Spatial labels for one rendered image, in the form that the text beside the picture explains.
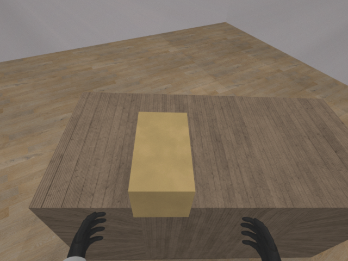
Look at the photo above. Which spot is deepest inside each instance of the pedestal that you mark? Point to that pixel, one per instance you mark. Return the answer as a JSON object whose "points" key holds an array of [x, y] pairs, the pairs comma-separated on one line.
{"points": [[283, 161]]}

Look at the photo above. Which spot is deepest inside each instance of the right robot hand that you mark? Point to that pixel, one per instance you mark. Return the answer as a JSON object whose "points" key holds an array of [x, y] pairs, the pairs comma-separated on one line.
{"points": [[265, 245]]}

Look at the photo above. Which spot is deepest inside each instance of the carton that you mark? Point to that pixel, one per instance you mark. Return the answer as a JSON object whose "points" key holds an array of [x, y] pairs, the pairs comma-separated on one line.
{"points": [[161, 180]]}

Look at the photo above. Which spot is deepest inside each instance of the left robot hand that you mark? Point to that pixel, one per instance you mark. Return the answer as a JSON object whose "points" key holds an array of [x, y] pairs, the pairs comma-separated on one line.
{"points": [[82, 240]]}

